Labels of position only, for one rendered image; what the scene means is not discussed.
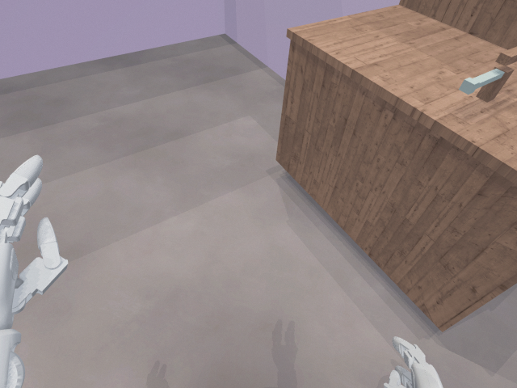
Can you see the right robot hand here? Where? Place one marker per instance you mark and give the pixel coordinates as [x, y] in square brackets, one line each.
[422, 374]

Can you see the tap lever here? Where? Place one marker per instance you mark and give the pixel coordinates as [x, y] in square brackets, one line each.
[469, 85]

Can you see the left robot forearm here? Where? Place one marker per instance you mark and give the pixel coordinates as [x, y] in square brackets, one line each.
[12, 370]

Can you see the left robot hand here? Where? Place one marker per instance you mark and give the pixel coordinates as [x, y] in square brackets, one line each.
[17, 195]

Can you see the counter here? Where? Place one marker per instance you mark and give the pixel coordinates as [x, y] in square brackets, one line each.
[422, 176]

